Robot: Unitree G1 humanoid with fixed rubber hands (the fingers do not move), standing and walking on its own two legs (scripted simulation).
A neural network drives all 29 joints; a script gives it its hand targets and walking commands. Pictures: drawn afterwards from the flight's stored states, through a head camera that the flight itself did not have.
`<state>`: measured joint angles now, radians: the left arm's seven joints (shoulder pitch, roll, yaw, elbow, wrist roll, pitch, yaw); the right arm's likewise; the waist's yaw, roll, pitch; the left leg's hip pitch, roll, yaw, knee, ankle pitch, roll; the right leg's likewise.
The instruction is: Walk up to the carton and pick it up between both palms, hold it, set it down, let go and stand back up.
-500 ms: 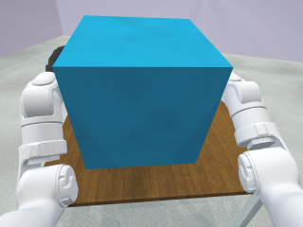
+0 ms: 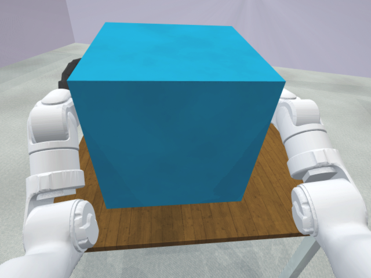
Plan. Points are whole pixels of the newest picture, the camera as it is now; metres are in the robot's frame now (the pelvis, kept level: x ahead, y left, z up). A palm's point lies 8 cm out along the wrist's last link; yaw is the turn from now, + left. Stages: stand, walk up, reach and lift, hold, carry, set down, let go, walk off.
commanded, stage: hold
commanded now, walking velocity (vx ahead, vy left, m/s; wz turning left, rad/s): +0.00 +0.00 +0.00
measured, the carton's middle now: (173, 111) +0.41 +0.01 +0.23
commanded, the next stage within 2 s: none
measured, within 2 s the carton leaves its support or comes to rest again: neither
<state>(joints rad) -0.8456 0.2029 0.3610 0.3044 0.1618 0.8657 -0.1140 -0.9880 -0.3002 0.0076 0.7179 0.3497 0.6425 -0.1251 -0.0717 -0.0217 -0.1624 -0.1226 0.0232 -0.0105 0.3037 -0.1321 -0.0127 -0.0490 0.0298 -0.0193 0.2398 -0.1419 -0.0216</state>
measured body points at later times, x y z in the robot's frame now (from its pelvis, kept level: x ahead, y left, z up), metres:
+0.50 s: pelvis +0.01 +0.00 +0.00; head -0.08 +0.02 +0.44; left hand +0.38 +0.20 +0.29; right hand +0.39 -0.19 +0.29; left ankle +0.02 +0.13 -0.75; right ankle +0.00 -0.11 -0.75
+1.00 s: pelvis +0.00 +0.00 +0.00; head -0.09 +0.02 +0.44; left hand +0.38 +0.21 +0.30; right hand +0.38 -0.18 +0.30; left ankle +0.02 +0.13 -0.75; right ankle +0.00 -0.11 -0.75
